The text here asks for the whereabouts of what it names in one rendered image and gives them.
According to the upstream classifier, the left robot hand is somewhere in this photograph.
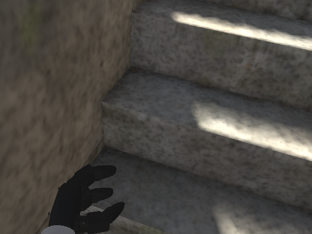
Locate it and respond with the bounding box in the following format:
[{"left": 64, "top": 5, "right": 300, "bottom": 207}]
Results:
[{"left": 48, "top": 164, "right": 125, "bottom": 234}]

